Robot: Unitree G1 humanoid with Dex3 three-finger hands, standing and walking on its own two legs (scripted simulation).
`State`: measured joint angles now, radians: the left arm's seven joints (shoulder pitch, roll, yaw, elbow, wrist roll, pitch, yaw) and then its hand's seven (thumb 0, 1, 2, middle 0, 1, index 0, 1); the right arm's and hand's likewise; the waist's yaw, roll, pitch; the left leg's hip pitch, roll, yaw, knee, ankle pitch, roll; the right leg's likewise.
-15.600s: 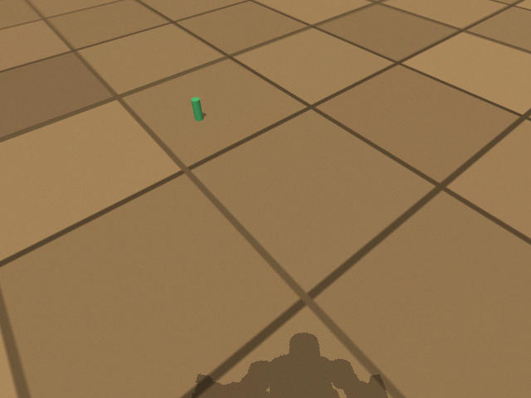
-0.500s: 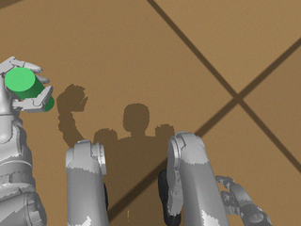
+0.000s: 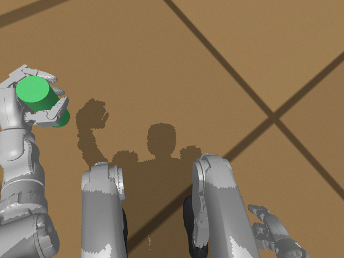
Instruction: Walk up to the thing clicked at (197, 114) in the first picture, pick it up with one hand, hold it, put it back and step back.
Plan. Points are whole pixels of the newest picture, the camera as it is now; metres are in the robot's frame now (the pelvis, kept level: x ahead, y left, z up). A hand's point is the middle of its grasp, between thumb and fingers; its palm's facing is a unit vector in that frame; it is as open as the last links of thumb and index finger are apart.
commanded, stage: settle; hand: left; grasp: from the side
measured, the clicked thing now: (47, 105) +0.45 +0.26 -0.05
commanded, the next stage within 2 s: lift in 0.08 s
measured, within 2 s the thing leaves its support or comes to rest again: neither
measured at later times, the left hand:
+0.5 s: hand (43, 93) +0.45 +0.24 +0.01, palm faces +0.14 -0.99 -0.04, open 7.3 cm
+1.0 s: hand out of the picture +0.41 +0.23 +0.16, palm faces +0.15 -0.99 -0.05, open 7.3 cm
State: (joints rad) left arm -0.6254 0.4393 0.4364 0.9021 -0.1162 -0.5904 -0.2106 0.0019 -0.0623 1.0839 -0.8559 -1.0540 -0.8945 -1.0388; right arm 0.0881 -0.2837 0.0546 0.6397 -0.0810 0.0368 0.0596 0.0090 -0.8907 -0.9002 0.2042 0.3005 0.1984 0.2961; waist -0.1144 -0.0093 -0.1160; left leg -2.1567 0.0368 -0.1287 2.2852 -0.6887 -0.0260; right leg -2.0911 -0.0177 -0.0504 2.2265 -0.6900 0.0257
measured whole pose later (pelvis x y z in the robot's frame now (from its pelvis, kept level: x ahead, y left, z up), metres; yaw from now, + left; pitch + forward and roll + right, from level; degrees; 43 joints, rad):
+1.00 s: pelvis +0.02 +0.00 +0.14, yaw +3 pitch +31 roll -4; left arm -0.35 0.31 0.30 0.42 -0.18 -0.34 -0.16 0.00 -0.06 1.08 -0.85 -1.06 -0.89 -1.04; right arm 0.12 -0.26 -0.01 0.59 0.02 0.01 -0.01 0.01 -0.89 -0.90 0.20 0.30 0.20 0.30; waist -0.05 0.03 -0.19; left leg -1.74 0.05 -0.08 1.85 -0.66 -0.02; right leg -1.69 -0.03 -0.04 1.81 -0.66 0.02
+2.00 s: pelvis +0.08 +0.01 +0.33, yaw +5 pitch +13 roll -2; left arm -0.14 0.21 0.16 0.38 -0.17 -0.34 -0.07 0.00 -0.06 1.08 -0.85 -1.06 -0.89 -1.04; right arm 0.23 -0.22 0.00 0.62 0.01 -0.03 -0.03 0.01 -0.90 -0.90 0.20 0.30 0.20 0.30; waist -0.03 0.02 -0.08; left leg -0.80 0.05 -0.02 1.06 -0.49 -0.01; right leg -0.76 -0.03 -0.04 1.01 -0.48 0.03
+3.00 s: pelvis +0.08 +0.00 +0.36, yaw +5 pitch +7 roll -1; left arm -0.12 0.19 0.15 0.41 -0.18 -0.34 -0.08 0.00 -0.06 1.08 -0.85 -1.07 -0.89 -1.04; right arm 0.23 -0.22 -0.01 0.64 0.01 0.00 -0.03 0.01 -0.91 -0.90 0.20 0.30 0.20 0.30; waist -0.02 0.02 -0.04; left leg -0.56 0.05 -0.01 0.85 -0.41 -0.02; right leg -0.53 -0.03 -0.03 0.82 -0.41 0.02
